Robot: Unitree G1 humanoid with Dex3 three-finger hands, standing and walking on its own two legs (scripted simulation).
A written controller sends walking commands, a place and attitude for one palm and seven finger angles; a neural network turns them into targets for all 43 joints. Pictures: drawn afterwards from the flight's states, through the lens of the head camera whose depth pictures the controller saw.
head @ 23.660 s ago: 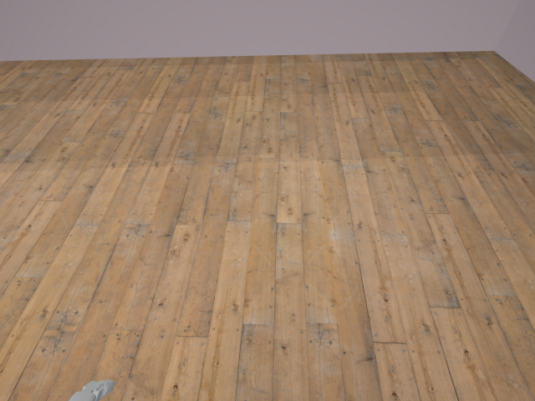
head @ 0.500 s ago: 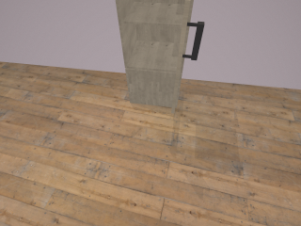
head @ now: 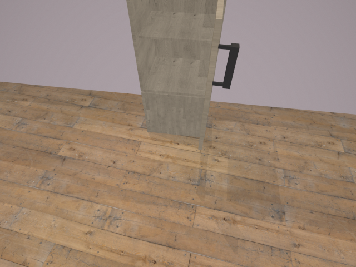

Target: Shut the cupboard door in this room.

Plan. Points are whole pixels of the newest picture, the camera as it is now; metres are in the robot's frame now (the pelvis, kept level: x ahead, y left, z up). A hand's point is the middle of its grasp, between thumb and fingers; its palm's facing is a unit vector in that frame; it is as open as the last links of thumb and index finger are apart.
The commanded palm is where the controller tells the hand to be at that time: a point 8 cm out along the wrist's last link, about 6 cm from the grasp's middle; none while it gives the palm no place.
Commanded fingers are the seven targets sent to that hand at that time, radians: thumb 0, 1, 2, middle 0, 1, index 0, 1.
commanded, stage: stand and wait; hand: left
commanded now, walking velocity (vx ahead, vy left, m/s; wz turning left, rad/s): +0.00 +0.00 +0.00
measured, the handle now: (223, 67) +0.71 -0.12 +0.06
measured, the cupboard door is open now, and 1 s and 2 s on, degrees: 88 88 88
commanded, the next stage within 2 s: turn or walk to find it in 1.36 s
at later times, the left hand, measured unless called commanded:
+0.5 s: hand out of the picture -0.03 +0.17 -0.18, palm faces +0.02 -0.98 -0.20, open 7.3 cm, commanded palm none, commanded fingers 0.00 0.90 0.90 -0.20 -0.30 -0.20 -0.30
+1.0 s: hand out of the picture -0.14 +0.17 -0.17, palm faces +0.00 -0.98 -0.18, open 7.3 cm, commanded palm none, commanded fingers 0.00 0.90 0.90 -0.20 -0.30 -0.20 -0.30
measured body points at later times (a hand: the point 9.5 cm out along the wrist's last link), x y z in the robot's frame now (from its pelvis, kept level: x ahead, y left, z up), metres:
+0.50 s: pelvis -0.03 +0.00 +0.00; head -0.02 +0.00 +0.45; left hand -0.03 +0.22 -0.16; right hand -0.04 -0.22 -0.16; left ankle -0.09 +0.10 -0.74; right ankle -0.11 -0.12 -0.74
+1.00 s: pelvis -0.11 +0.00 +0.00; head -0.11 +0.00 +0.45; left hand -0.14 +0.22 -0.16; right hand -0.14 -0.23 -0.16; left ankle -0.09 +0.10 -0.74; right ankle -0.11 -0.12 -0.74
